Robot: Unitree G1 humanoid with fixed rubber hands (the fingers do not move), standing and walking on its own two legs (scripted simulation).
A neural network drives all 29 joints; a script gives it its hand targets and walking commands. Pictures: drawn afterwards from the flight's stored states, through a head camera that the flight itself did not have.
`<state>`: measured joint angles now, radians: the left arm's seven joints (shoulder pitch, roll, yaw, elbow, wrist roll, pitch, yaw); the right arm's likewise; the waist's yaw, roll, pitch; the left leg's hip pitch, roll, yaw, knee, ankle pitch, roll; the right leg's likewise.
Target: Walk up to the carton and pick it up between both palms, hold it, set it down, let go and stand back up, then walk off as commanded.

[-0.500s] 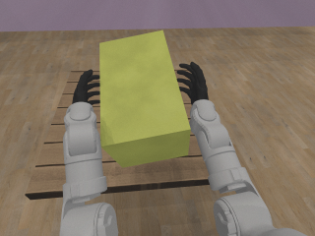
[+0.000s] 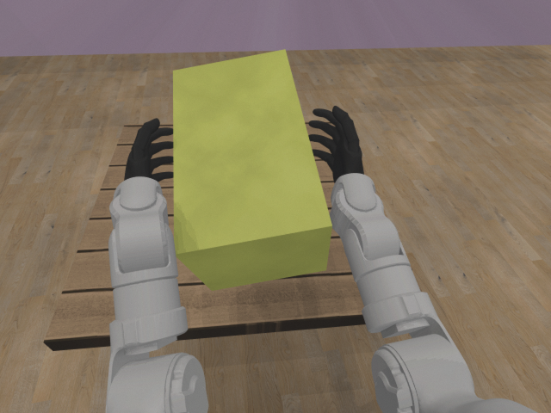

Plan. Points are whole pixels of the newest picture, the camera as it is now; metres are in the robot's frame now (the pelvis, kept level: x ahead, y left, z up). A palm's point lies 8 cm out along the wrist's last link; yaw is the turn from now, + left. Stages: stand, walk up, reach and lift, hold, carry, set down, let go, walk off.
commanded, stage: hold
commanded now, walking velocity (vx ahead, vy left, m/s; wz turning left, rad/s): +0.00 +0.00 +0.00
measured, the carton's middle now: (248, 169) +0.43 +0.00 +0.15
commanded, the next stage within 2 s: none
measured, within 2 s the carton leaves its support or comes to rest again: neither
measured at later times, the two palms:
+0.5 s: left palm (144, 181) +0.37 +0.14 +0.19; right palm (345, 169) +0.36 -0.13 +0.19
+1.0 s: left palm (144, 181) +0.37 +0.14 +0.19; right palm (346, 168) +0.36 -0.13 +0.19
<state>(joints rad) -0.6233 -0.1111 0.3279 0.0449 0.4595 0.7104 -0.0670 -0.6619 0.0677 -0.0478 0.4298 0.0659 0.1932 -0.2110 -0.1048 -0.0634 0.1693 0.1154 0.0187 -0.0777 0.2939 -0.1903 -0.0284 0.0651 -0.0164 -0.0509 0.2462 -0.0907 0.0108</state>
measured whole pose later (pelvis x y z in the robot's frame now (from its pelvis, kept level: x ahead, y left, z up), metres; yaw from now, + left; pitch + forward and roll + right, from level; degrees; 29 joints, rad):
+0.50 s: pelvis +0.00 +0.01 +0.00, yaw -1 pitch -13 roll +0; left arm -0.61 -0.13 0.32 0.04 0.47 0.72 -0.06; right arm -0.66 0.05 -0.04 0.44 0.08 0.20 -0.20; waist -0.10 -0.05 0.17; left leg 0.12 0.01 -0.06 0.30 -0.19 -0.02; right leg 0.06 -0.02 -0.04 0.26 -0.09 0.02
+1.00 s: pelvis +0.00 +0.00 +0.00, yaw +0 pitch -13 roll -1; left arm -0.60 -0.11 0.32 0.04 0.46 0.72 -0.07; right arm -0.65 0.06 -0.03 0.42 0.08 0.20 -0.22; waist -0.11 -0.05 0.17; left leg 0.13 0.02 -0.07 0.29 -0.19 -0.03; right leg 0.08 -0.02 -0.05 0.24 -0.09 0.01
